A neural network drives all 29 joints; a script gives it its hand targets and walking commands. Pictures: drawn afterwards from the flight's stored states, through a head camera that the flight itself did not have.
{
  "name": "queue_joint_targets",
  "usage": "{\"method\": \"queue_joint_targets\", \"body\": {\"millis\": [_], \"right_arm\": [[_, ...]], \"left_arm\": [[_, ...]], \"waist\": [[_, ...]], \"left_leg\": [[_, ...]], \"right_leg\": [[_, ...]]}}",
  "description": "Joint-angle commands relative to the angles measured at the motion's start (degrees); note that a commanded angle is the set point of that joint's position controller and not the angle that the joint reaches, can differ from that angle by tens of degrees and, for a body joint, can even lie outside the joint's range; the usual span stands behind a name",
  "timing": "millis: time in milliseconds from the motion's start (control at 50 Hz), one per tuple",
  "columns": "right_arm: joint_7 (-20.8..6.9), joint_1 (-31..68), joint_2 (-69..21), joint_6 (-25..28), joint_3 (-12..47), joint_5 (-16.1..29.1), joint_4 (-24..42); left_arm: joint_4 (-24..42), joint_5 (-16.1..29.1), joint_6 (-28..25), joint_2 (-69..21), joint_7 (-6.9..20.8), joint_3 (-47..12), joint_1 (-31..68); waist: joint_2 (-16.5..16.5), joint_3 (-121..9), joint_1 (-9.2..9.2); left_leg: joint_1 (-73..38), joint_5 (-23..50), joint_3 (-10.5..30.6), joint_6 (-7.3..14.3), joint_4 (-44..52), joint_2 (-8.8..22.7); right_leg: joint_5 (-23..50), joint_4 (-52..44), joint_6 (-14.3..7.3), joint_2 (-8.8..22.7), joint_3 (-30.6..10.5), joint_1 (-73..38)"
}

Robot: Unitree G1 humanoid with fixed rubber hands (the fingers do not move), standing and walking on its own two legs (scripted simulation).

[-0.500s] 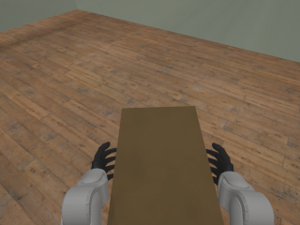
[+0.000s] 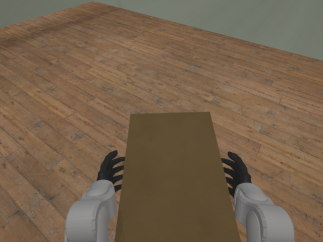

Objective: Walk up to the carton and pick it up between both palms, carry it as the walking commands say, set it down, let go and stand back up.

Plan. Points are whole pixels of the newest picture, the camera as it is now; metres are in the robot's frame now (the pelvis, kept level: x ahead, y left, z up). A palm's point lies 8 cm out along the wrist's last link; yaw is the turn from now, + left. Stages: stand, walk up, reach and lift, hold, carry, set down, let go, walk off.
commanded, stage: carry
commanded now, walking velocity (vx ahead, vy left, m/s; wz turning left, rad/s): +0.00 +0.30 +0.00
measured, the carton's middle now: (172, 189) +0.26 +0.01 +0.00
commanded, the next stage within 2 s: none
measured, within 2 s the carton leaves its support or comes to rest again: neither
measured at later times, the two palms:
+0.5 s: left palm (20, 203) +0.18 +0.31 +0.08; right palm (163, 206) +0.19 +0.03 +0.09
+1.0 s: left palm out of the picture +0.13 +0.46 +0.10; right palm (79, 234) +0.13 +0.17 +0.10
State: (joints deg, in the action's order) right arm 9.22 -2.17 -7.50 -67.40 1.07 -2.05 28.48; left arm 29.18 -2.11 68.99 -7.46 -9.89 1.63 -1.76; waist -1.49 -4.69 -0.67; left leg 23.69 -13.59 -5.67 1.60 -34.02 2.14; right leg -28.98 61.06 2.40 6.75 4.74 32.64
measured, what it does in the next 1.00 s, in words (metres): steps to the left: right foot, then left foot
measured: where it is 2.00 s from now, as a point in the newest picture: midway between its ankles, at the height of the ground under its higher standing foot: outside the picture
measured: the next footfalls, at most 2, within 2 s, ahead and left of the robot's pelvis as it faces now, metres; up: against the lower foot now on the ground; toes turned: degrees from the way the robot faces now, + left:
right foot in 0.14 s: +0.03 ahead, -0.05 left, +0.00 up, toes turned -10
left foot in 0.44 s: +0.02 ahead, +0.30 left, +0.00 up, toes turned +7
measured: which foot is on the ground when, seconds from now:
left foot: down 0.00-0.14, up 0.16-0.42, down 0.44-0.74, up 0.76-1.00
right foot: up 0.00-0.12, down 0.14-0.46, up 0.48-0.70, down 0.72-1.00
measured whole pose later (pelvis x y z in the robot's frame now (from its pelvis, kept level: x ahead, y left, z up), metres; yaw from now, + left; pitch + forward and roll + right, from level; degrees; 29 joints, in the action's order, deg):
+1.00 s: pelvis -0.11 +0.32 +0.01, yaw +1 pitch +3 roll +3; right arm 9.6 -0.1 -7.4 -68.4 -0.1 -2.0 32.9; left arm 30.8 -2.1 66.7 -7.4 -9.4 0.5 -0.6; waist -1.3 -2.1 1.5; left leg 25.9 -20.0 -3.8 -2.1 -41.2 3.2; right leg -13.1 31.3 4.6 12.5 6.7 20.4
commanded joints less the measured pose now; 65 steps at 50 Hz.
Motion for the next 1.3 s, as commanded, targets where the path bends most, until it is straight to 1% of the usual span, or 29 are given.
{"method": "queue_joint_targets", "body": {"millis": [0, 60, 100, 120, 140, 160, 200, 260, 400, 420, 440, 460, 480, 520, 680, 700, 720, 740, 760, 800, 840, 1000, 1020, 1040, 1060, 1080, 1120, 1180, 1280], "right_arm": [[-7.13, 21.60, -49.11, 2.22, 31.95, 13.98, 7.85], [-6.51, 20.61, -48.44, 1.86, 32.86, 14.06, 8.15], [-6.08, 19.22, -47.41, 1.23, 33.36, 13.91, 7.45], [-5.94, 20.89, -46.82, 1.01, 33.40, 14.00, 7.78], [-5.91, 20.87, -45.42, 0.44, 34.33, 13.15, 8.25], [-6.24, 23.14, -46.09, 0.72, 34.39, 13.92, 8.44], [-6.75, 27.23, -46.63, 0.78, 35.35, 15.56, 9.04], [-6.85, 27.01, -48.96, 1.12, 35.96, 15.94, 9.05], [-6.32, 19.96, -47.26, 0.42, 34.34, 15.64, 7.37], [-6.50, 19.34, -46.76, 0.28, 33.90, 15.39, 6.79], [-6.73, 19.10, -46.65, 0.21, 33.70, 15.24, 6.40], [-6.84, 18.69, -46.35, 0.69, 32.71, 14.94, 5.98], [-7.07, 19.40, -47.20, 0.86, 32.42, 15.09, 6.86], [-7.34, 21.30, -48.50, 1.73, 32.44, 14.52, 8.92], [-6.26, 19.90, -47.41, 1.51, 33.47, 13.93, 8.65], [-6.10, 19.54, -46.83, 1.22, 33.56, 13.78, 8.04], [-6.02, 21.41, -46.33, 1.01, 33.50, 13.85, 8.21], [-6.13, 23.00, -45.12, 0.57, 35.17, 13.35, 9.70], [-6.34, 24.51, -45.97, 0.87, 34.42, 13.88, 8.82], [-6.77, 27.94, -46.67, 0.90, 35.30, 15.51, 8.98], [-6.90, 27.10, -48.37, 1.08, 35.96, 15.93, 8.80], [-6.43, 20.53, -47.25, 0.26, 34.65, 16.13, 8.02], [-6.62, 20.02, -46.85, 0.14, 34.24, 15.92, 7.58], [-6.90, 19.45, -46.75, 0.04, 34.12, 15.87, 7.03], [-7.06, 19.57, -46.31, 0.55, 32.94, 15.74, 6.69], [-7.31, 19.55, -47.42, 0.83, 32.73, 15.88, 7.69], [-7.54, 21.56, -49.03, 1.87, 32.64, 14.95, 9.73], [-7.50, 21.82, -49.45, 2.70, 32.16, 14.24, 9.70], [-6.33, 20.48, -47.61, 1.95, 33.28, 13.77, 9.15]], "left_arm": [[10.31, 18.85, -3.18, -50.24, 8.64, -40.00, 27.33], [9.44, 17.93, -3.07, -48.30, 8.36, -38.41, 25.00], [7.38, 16.57, -2.54, -47.30, 8.39, -36.59, 22.44], [6.24, 15.90, -2.43, -46.53, 8.52, -35.48, 20.87], [4.50, 15.43, -2.64, -45.55, 8.51, -33.88, 19.56], [6.29, 16.76, -2.69, -46.79, 8.49, -35.35, 21.92], [6.66, 16.03, -3.21, -47.00, 8.65, -34.76, 22.97], [7.21, 16.21, -3.86, -48.26, 8.65, -34.16, 23.87], [9.28, 15.44, -3.28, -45.04, 7.07, -35.11, 19.90], [9.21, 15.28, -3.07, -44.58, 6.99, -35.41, 19.56], [8.97, 15.07, -2.76, -43.84, 6.93, -36.13, 19.30], [11.09, 15.88, -2.35, -43.98, 7.26, -37.97, 22.42], [10.70, 16.44, -2.37, -45.69, 7.62, -38.45, 23.47], [11.08, 18.38, -2.74, -49.21, 8.55, -39.74, 25.78], [8.79, 17.35, -2.78, -47.52, 8.60, -37.34, 23.43], [7.46, 16.62, -2.55, -47.20, 8.68, -36.21, 22.47], [6.18, 15.95, -2.51, -46.44, 8.81, -35.00, 21.28], [4.13, 15.23, -2.94, -46.08, 8.83, -32.80, 19.72], [6.29, 16.68, -2.87, -47.03, 8.81, -34.90, 22.97], [6.57, 15.70, -3.34, -47.18, 8.86, -34.06, 23.79], [6.75, 15.86, -3.74, -48.10, 8.75, -33.99, 23.91], [9.49, 15.06, -3.14, -44.68, 6.94, -34.55, 19.99], [9.40, 14.85, -2.92, -44.31, 6.88, -34.82, 19.67], [9.42, 14.67, -2.72, -43.31, 6.83, -35.28, 19.59], [10.96, 15.42, -2.17, -43.72, 7.02, -37.28, 22.10], [11.17, 16.09, -2.31, -45.69, 7.42, -38.11, 22.84], [11.63, 18.42, -2.80, -49.76, 8.55, -39.63, 25.77], [12.12, 19.55, -3.47, -51.44, 9.20, -40.70, 28.02], [9.49, 17.87, -3.15, -47.96, 8.90, -37.67, 24.53]], "waist": [[12.57, -13.36, 1.04], [11.01, -15.30, 1.15], [6.57, -15.33, 0.23], [-1.94, -13.74, -0.80], [-20.34, -10.98, -0.78], [-11.33, -8.95, -0.23], [-3.01, -6.51, -0.17], [-9.21, -7.19, 0.60], [-11.56, -13.98, 0.77], [-5.54, -15.90, 0.80], [2.41, -15.78, 0.93], [18.94, -13.94, 1.51], [19.06, -14.73, 1.45], [13.60, -13.68, 1.20], [8.39, -15.87, 0.48], [5.21, -15.13, -0.05], [-4.53, -13.23, -1.05], [-23.14, -9.17, -1.15], [-10.65, -6.97, -0.28], [-2.89, -5.41, -0.12], [-6.83, -5.73, 0.55], [-12.47, -13.52, 0.73], [-5.88, -15.85, 0.90], [2.38, -15.72, 0.67], [20.70, -14.56, 1.45], [19.90, -15.51, 1.16], [13.36, -14.68, 0.98], [11.72, -14.01, 0.69], [8.63, -15.95, 0.64]], "left_leg": [[-9.91, 11.09, 8.05, 7.87, 10.97, 9.69], [-10.43, 12.57, 10.37, 8.91, 10.15, 10.43], [-6.36, 7.95, 8.48, 6.30, 7.02, 8.32], [5.23, 3.06, 6.36, 2.72, -1.25, 4.99], [18.73, -16.32, -0.04, -2.21, -16.92, -2.24], [17.59, -18.28, 7.26, -1.89, -29.14, 0.26], [14.47, -9.99, 10.36, -2.56, -35.56, 2.25], [11.47, -3.84, 3.68, -4.48, -24.37, 1.29], [-6.74, -3.24, -4.69, -2.67, 9.82, -3.02], [-13.71, -0.61, -4.42, -2.53, 14.50, -2.22], [-18.42, 6.01, 4.02, -0.89, 15.80, 5.19], [-17.97, 19.87, 17.83, 4.98, 14.47, 15.04], [-16.47, 25.11, 16.90, 9.08, 11.79, 16.11], [-11.34, 19.24, 10.27, 9.51, 10.90, 13.47], [-9.93, 8.31, 10.13, 8.26, 12.06, 10.51], [-5.98, 5.86, 7.85, 5.50, 9.78, 8.50], [6.47, 1.32, 5.38, 1.75, 0.27, 4.71], [18.57, -16.38, -1.41, -2.92, -17.05, -2.31], [17.51, -17.33, 6.79, -2.21, -29.09, 0.79], [14.44, -8.89, 9.85, -2.77, -34.00, 2.28], [13.33, -3.14, 5.12, -4.29, -26.66, 1.44], [-6.82, -2.69, -5.50, -2.83, 9.90, -3.20], [-14.46, 0.46, -4.82, -2.57, 14.82, -2.12], [-20.25, 11.24, 3.15, -1.12, 15.11, 5.62], [-20.76, 24.98, 18.11, 5.60, 13.99, 16.31], [-19.04, 30.01, 16.80, 9.49, 11.09, 17.01], [-13.62, 22.15, 9.69, 9.60, 10.33, 13.62], [-11.88, 9.38, 7.19, 8.43, 11.90, 10.19], [-11.09, 9.15, 10.55, 8.66, 13.78, 11.41]], "right_leg": [[0.53, -2.10, -0.98, -2.16, 2.40, -1.20], [2.76, -17.96, -2.70, -3.55, 3.54, -9.01], [12.19, -36.70, -3.38, -1.96, 3.41, -19.71], [14.37, -42.17, -4.32, 7.04, -8.17, -30.06], [27.27, -46.46, -13.60, 27.51, -31.96, -31.56], [30.39, -46.09, -16.31, 27.73, -29.25, -25.37], [21.01, -44.72, -12.21, 21.28, -17.00, -18.58], [27.59, -40.50, -7.02, 12.96, -5.88, -19.89], [35.52, -31.19, -4.45, 12.16, -2.64, -21.62], [31.00, -25.59, -2.44, 9.49, -0.16, -18.20], [16.55, -20.53, 0.37, 5.52, 2.40, -9.54], [-4.47, -11.08, 2.58, -1.57, 7.10, 1.50], [-10.59, 0.70, 0.91, -1.84, 2.85, 2.14], [-4.76, 8.14, -0.14, -1.05, -0.29, 1.52], [5.54, -27.91, -3.75, -3.20, 4.48, -15.37], [11.74, -39.06, -4.19, -1.00, 3.48, -22.30], [12.60, -44.61, -5.43, 9.35, -10.08, -32.56], [23.80, -49.16, -15.61, 29.04, -32.45, -30.42], [27.54, -47.83, -16.71, 28.06, -27.93, -24.66], [21.41, -45.31, -11.51, 20.84, -14.42, -19.59], [27.24, -40.99, -7.29, 14.15, -5.38, -21.14], [39.68, -30.26, -3.87, 12.82, -1.45, -23.25], [32.85, -24.61, -1.77, 10.07, 0.86, -19.24], [14.43, -18.46, 0.76, 6.50, 2.97, -10.51], [-8.70, -9.66, 2.83, -1.19, 7.08, 2.38], [-12.63, 1.41, 1.12, -1.08, 2.24, 2.52], [-5.48, 7.99, 0.25, -0.24, -0.49, 1.65], [0.63, 0.85, -0.36, -0.53, 1.72, -1.32], [3.04, -23.32, -3.84, -2.17, 3.56, -13.80]]}}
